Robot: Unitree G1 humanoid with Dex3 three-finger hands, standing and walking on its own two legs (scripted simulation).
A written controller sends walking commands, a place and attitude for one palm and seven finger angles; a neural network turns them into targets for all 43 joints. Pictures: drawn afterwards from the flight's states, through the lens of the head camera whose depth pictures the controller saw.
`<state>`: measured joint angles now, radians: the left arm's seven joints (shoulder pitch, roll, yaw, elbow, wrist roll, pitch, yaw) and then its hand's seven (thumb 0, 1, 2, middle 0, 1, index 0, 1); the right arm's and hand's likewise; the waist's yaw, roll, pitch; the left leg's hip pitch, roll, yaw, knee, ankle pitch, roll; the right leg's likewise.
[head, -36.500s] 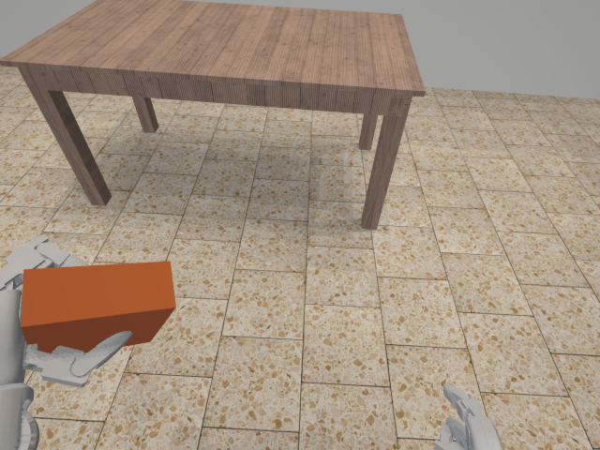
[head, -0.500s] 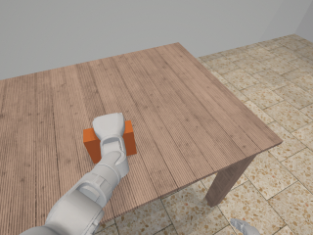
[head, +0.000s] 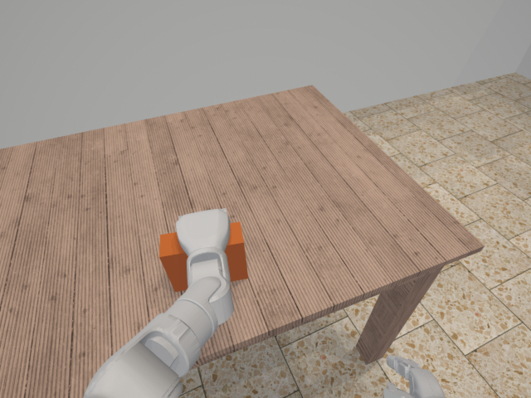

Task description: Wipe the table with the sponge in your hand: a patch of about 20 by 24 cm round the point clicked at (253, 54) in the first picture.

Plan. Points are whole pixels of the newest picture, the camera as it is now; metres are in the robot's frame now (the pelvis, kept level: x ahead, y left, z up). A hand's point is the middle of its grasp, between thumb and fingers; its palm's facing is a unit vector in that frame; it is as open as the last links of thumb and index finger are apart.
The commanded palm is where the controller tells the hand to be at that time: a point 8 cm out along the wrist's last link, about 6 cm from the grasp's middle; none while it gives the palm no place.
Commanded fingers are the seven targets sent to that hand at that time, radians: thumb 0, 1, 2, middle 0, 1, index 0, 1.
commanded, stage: wipe back along the third lane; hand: left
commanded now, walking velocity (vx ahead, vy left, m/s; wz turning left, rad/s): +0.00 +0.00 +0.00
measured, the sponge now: (208, 263) +0.36 +0.15 -0.02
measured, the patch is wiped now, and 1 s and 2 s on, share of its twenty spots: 1.00 1.00 1.00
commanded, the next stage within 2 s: slide back across to the middle lane in 0.98 s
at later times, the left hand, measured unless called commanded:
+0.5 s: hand (214, 259) +0.34 +0.13 +0.01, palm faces -0.03 -0.03 -1.00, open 9.3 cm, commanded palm +0.30 +0.11 +0.04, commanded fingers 0.00 0.10 1.30 -1.20 -1.60 -1.20 -1.60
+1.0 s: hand (215, 261) +0.34 +0.13 +0.01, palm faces -0.03 -0.03 -1.00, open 9.3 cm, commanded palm +0.30 +0.11 +0.04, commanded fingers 0.00 0.10 1.30 -1.20 -1.60 -1.20 -1.60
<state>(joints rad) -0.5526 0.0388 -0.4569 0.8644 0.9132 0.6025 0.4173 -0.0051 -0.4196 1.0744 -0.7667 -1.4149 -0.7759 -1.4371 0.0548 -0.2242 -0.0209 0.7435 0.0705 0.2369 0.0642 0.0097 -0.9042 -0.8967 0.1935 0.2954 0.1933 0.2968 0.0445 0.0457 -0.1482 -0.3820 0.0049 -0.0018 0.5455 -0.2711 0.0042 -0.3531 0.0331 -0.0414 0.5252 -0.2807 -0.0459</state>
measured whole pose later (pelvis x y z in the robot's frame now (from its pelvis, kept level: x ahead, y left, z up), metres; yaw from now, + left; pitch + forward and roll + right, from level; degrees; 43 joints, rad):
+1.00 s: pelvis -0.01 -0.01 +0.00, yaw -1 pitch +5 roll +0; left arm -0.48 0.05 -0.45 0.78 0.93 0.61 0.41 0.02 -0.42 1.07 -0.76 -1.42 -0.78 -1.43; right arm 0.05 -0.23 -0.01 0.73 0.08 0.24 0.05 0.01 -0.90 -0.90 0.19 0.30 0.19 0.30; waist 0.04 0.04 -0.14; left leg -0.37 0.02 0.00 0.55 -0.26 -0.01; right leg -0.36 0.05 -0.04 0.55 -0.28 -0.06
